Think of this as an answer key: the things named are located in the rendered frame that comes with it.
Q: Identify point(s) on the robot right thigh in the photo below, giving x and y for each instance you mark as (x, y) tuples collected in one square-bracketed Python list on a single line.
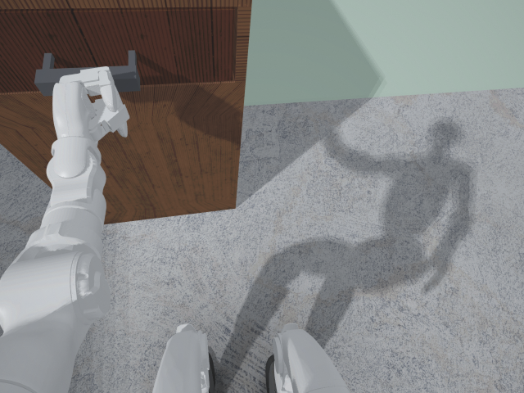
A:
[(299, 355)]

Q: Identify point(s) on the robot thigh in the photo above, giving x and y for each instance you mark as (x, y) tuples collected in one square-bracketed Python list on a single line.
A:
[(186, 357), (299, 355)]

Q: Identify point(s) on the robot left thigh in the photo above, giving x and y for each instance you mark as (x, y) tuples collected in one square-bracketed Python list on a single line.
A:
[(186, 357)]

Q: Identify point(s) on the robot left forearm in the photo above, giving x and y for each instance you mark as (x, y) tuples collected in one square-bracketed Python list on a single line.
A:
[(75, 215)]

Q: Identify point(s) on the handle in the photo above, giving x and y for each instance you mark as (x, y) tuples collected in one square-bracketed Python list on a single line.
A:
[(126, 77)]

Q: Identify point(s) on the cabinet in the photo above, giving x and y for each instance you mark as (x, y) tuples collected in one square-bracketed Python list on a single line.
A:
[(181, 155)]

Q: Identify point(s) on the robot left hand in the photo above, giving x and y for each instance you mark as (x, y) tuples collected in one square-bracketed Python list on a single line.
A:
[(73, 111)]

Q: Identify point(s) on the drawer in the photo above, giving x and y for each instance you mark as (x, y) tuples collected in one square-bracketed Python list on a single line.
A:
[(174, 45)]

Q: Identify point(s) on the robot left upper arm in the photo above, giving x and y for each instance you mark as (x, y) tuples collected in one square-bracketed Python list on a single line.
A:
[(47, 306)]

